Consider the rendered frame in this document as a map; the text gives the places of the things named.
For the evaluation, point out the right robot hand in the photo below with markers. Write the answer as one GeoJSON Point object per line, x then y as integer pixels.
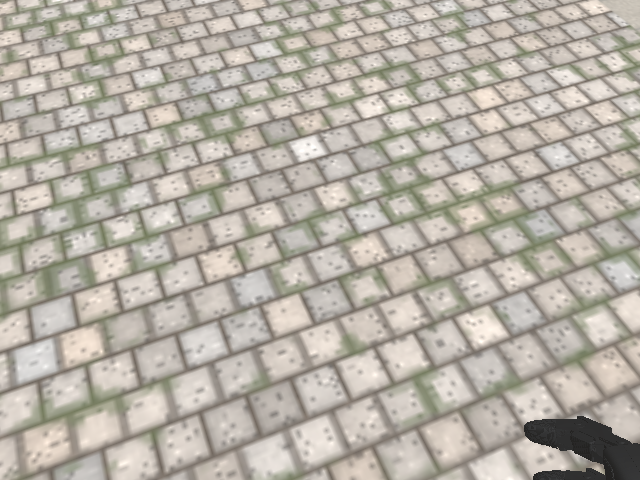
{"type": "Point", "coordinates": [591, 440]}

